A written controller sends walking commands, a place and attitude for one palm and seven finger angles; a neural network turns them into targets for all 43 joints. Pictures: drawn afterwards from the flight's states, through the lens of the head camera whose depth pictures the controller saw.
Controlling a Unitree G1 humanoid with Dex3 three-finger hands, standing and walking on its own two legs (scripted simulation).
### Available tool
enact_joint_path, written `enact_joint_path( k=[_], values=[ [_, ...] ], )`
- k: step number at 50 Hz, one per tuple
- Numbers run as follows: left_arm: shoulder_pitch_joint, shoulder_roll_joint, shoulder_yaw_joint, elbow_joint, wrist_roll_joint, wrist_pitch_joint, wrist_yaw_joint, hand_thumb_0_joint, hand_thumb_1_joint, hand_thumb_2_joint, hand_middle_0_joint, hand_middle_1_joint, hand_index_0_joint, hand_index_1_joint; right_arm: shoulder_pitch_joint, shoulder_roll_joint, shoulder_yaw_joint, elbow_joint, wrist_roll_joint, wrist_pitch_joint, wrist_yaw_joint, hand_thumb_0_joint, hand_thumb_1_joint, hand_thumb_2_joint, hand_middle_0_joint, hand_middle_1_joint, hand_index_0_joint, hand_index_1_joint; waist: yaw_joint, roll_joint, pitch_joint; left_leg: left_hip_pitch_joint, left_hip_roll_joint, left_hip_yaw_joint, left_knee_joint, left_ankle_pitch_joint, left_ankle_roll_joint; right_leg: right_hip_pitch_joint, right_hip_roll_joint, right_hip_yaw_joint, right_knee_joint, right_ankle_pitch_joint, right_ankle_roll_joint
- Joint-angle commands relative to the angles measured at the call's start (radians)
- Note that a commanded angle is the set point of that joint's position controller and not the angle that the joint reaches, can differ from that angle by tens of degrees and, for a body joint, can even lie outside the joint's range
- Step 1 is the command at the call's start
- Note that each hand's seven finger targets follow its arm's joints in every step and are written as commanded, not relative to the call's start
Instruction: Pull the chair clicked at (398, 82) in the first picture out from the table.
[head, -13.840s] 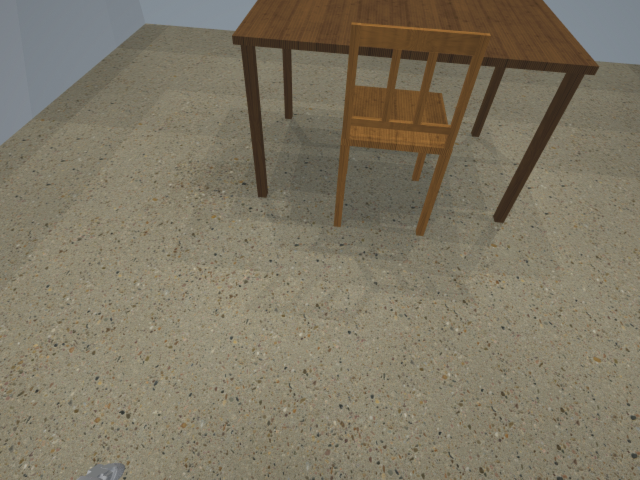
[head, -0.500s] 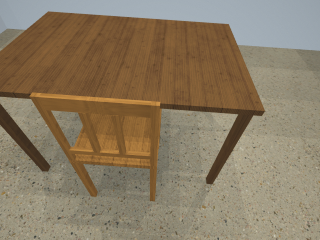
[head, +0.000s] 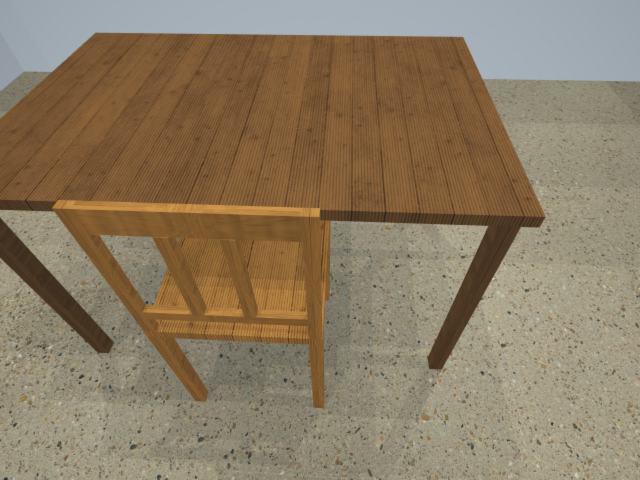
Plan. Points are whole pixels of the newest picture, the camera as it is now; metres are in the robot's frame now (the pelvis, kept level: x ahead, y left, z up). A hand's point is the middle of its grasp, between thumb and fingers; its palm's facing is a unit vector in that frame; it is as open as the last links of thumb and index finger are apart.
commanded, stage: come to a stop and stand still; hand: left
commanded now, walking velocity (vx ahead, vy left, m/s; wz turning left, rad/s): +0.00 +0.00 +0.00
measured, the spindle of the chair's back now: (183, 276) +0.46 +0.28 -0.10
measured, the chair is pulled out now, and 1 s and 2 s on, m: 0.00 0.00 0.00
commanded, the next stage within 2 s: look again from close up in 0.66 s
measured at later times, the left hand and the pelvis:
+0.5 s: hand out of the picture +0.00 +0.15 -0.16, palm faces +0.02 -0.98 -0.22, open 7.3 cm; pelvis -0.01 -0.03 +0.01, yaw +0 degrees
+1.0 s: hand out of the picture -0.02 +0.14 -0.16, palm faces +0.03 -0.98 -0.19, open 7.4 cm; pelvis -0.02 -0.04 +0.01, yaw +0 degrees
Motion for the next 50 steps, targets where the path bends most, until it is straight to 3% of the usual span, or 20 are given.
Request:
enact_joint_path(
  k=[1,6,9,13,18,24,30,38,50],
  values=[
    [0.053,0.107,0.020,-0.041,-0.003,-0.002,0.009,0.000,0.900,0.900,-0.200,-0.300,-0.200,-0.300,0.058,-0.089,-0.009,-0.029,-0.002,-0.013,-0.005,0.000,-0.900,-0.900,0.200,0.300,0.200,0.300,0.004,-0.026,0.018,-0.033,0.104,-0.078,-0.128,0.477,0.015,0.031,-0.054,0.043,-0.066,0.408,-0.068],
    [0.025,0.121,0.023,-0.052,-0.001,0.002,0.005,0.000,0.900,0.900,-0.200,-0.300,-0.200,-0.300,0.037,-0.092,-0.006,-0.022,-0.003,-0.009,-0.001,0.000,-0.900,-0.900,0.200,0.300,0.200,0.300,0.007,-0.042,0.039,-0.043,0.099,-0.071,-0.170,0.382,0.010,0.032,-0.059,0.054,-0.105,0.367,-0.067],
    [0.019,0.126,0.024,-0.059,-0.002,0.004,0.003,0.000,0.900,0.900,-0.200,-0.300,-0.200,-0.300,0.023,-0.096,-0.006,-0.020,-0.004,-0.009,0.000,0.000,-0.900,-0.900,0.200,0.300,0.200,0.300,0.013,-0.018,0.040,-0.035,0.098,-0.070,-0.181,0.375,0.012,0.031,-0.059,0.056,-0.119,0.348,-0.064],
    [0.009,0.136,0.024,-0.061,-0.002,0.001,0.000,0.000,0.900,0.900,-0.200,-0.300,-0.200,-0.300,0.021,-0.091,-0.004,-0.015,-0.002,-0.006,0.001,0.000,-0.900,-0.900,0.200,0.300,0.200,0.300,0.010,-0.053,0.032,-0.028,0.096,-0.065,-0.190,0.352,0.006,0.041,-0.066,0.063,-0.140,0.385,-0.069],
    [0.010,0.141,0.023,-0.062,-0.003,-0.001,0.000,0.000,0.900,0.900,-0.200,-0.300,-0.200,-0.300,0.016,-0.093,-0.005,-0.007,-0.001,-0.007,0.001,0.000,-0.900,-0.900,0.200,0.300,0.200,0.300,0.012,-0.022,0.009,-0.001,0.101,-0.062,-0.193,0.379,0.002,0.044,-0.067,0.065,-0.149,0.401,-0.067],
    [0.019,0.139,0.022,-0.053,-0.002,-0.007,0.000,0.000,0.900,0.900,-0.200,-0.300,-0.200,-0.300,0.018,-0.092,-0.006,0.002,0.001,-0.007,0.000,0.000,-0.900,-0.900,0.200,0.300,0.200,0.300,0.008,-0.044,-0.002,0.003,0.100,-0.054,-0.188,0.379,-0.004,0.054,-0.077,0.073,-0.162,0.461,-0.068],
    [0.026,0.131,0.019,-0.040,-0.003,-0.006,0.000,0.000,0.900,0.900,-0.200,-0.300,-0.200,-0.300,0.015,-0.085,-0.005,0.013,0.001,-0.006,-0.001,0.000,-0.900,-0.900,0.200,0.300,0.200,0.300,0.009,-0.016,0.017,0.005,0.104,-0.054,-0.200,0.363,-0.006,0.036,-0.072,0.074,-0.180,0.413,-0.068],
    [0.043,0.126,0.017,-0.031,-0.003,-0.009,-0.001,0.000,0.900,0.900,-0.200,-0.300,-0.200,-0.300,0.018,-0.078,-0.005,0.021,0.002,-0.006,-0.002,0.000,-0.900,-0.900,0.200,0.300,0.200,0.300,0.011,-0.050,0.007,0.013,0.107,-0.053,-0.206,0.356,-0.008,0.042,-0.068,0.073,-0.194,0.419,-0.065],
    [0.041,0.131,0.017,-0.029,-0.003,-0.010,-0.002,0.000,0.900,0.900,-0.200,-0.300,-0.200,-0.300,0.023,-0.077,-0.004,0.025,0.002,-0.008,-0.002,0.000,-0.900,-0.900,0.200,0.300,0.200,0.300,0.013,-0.027,0.022,-0.008,0.107,-0.056,-0.214,0.337,-0.011,0.034,-0.069,0.080,-0.209,0.376,-0.065]
  ],
)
